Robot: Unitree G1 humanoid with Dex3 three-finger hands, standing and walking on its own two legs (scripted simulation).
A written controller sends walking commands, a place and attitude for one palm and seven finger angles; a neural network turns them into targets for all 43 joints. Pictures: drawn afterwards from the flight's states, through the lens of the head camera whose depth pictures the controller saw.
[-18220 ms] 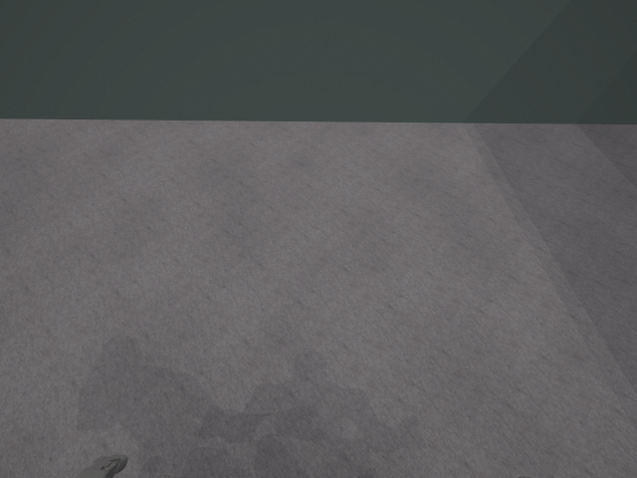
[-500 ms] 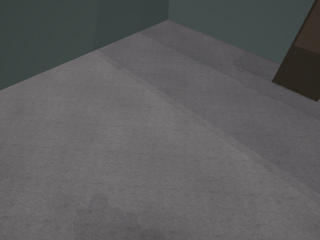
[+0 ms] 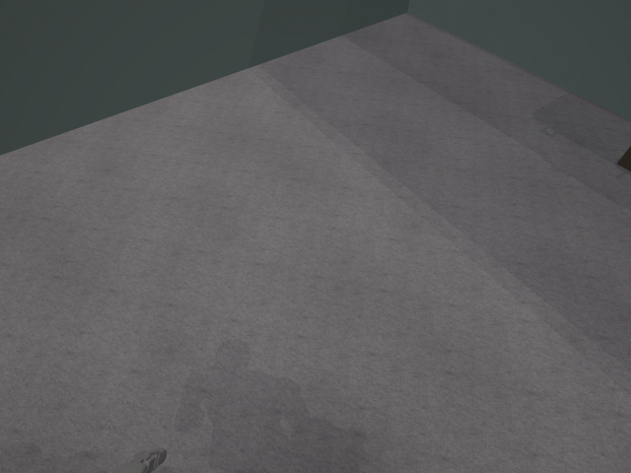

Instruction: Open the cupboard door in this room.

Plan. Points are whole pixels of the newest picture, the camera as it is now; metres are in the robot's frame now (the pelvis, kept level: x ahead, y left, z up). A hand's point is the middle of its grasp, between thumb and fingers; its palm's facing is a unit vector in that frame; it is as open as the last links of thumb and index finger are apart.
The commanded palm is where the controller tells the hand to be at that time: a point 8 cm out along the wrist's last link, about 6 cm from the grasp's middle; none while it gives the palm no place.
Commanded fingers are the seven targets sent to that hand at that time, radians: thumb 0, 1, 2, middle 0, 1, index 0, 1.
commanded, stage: turn or walk to find it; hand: left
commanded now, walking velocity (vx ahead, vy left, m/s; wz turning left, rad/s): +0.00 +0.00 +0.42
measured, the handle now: out of the picture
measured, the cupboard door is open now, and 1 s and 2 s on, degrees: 0 0 0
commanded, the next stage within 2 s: stand and wait in 1.38 s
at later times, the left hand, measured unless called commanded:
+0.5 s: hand out of the picture -0.07 +0.19 -0.18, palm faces +0.29 -0.93 -0.23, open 7.4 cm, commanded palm none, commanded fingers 0.00 0.90 0.90 -0.20 -0.30 -0.20 -0.30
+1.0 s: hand out of the picture -0.02 +0.19 -0.15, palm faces +0.40 -0.87 -0.28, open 7.4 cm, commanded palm none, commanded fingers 0.00 0.90 0.90 -0.20 -0.30 -0.20 -0.30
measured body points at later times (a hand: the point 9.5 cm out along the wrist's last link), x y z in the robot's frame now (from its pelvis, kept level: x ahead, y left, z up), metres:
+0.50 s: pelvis -0.03 +0.00 -0.01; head +0.01 +0.02 +0.44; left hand -0.09 +0.24 -0.16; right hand +0.11 -0.23 -0.15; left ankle -0.09 +0.10 -0.74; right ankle +0.00 -0.12 -0.73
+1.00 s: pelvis -0.05 -0.04 +0.00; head -0.01 -0.05 +0.44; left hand -0.04 +0.24 -0.13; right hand +0.09 -0.25 -0.17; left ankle -0.09 +0.10 -0.72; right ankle +0.00 -0.13 -0.73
